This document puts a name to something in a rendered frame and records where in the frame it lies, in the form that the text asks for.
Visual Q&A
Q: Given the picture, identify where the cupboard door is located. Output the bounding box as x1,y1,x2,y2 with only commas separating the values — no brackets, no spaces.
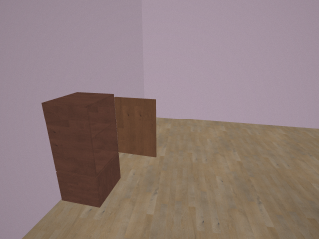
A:
114,97,157,158

